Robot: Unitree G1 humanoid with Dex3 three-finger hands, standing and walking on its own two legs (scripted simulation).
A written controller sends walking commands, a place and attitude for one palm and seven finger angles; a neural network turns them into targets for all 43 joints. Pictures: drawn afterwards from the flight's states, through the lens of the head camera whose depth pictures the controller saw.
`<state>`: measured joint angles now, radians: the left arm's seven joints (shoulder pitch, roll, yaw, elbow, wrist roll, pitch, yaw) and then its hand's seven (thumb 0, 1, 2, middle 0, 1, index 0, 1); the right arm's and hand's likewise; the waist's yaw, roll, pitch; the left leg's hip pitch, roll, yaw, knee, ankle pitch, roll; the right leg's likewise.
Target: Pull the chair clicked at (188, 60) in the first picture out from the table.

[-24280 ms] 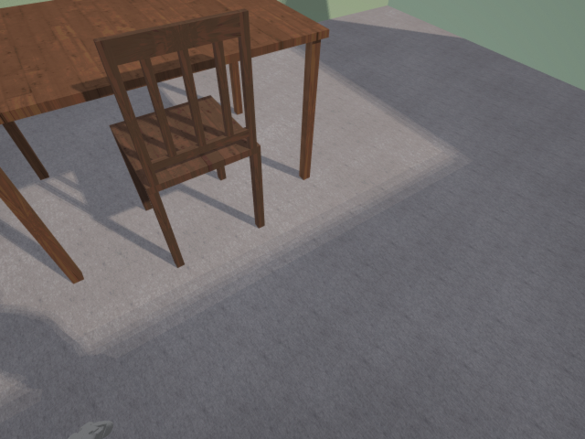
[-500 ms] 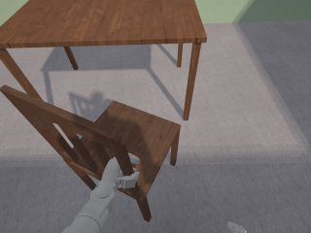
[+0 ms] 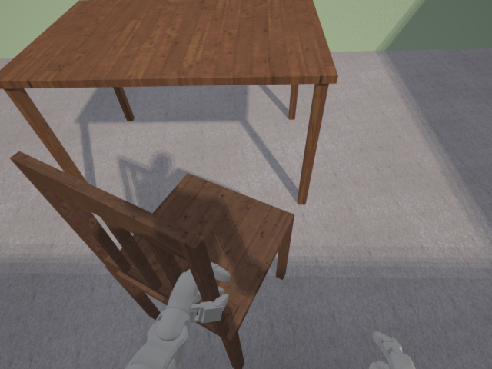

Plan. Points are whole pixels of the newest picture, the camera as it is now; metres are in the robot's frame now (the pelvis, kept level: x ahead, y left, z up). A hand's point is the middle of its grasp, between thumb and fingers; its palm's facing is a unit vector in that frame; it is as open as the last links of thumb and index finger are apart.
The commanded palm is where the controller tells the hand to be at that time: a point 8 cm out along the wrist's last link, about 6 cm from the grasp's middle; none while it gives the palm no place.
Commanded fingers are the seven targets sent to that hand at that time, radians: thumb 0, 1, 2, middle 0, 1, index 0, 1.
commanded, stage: stop walking, hand still on the chair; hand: left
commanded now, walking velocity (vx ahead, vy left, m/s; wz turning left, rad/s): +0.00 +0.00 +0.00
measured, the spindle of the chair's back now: (137, 256) +0.35 +0.25 -0.08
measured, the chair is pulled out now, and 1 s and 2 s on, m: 0.52 0.52 0.52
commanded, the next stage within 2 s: open the thumb and straighten the fingers in 0.12 s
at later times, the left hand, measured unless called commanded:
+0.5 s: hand (212, 299) +0.25 +0.08 -0.07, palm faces -0.18 -0.98 -0.12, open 9.1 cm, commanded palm +0.24 +0.14 -0.04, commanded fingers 0.00 -0.55 0.20 -0.38 -1.09 -0.38 -1.09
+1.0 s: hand (211, 302) +0.25 +0.08 -0.06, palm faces -0.18 -0.98 -0.10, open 17.2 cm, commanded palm +0.24 +0.14 -0.04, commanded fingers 0.00 -0.55 0.20 0.00 0.00 0.00 0.00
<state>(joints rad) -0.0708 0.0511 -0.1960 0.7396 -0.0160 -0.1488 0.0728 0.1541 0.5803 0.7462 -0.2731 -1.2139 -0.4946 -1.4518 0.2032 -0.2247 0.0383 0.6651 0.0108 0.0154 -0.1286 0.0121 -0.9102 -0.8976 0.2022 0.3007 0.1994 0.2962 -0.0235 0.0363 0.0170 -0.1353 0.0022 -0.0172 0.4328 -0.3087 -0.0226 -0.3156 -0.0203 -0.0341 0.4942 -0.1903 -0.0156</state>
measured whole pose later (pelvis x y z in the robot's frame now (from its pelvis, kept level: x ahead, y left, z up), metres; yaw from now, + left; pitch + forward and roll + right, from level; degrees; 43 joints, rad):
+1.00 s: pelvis +0.00 +0.00 -0.04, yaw +2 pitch +10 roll +1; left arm 0.14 0.11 -0.18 0.14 -0.03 0.18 0.01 -0.01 -0.54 0.21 -0.08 -0.14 -0.05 -0.14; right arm 0.26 -0.25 0.04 0.49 0.03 -0.10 -0.05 0.02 -0.91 -0.90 0.20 0.30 0.20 0.30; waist -0.05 0.04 -0.12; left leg -0.52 -0.01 -0.04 0.84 -0.50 -0.02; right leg -0.68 -0.04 -0.05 0.85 -0.35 -0.01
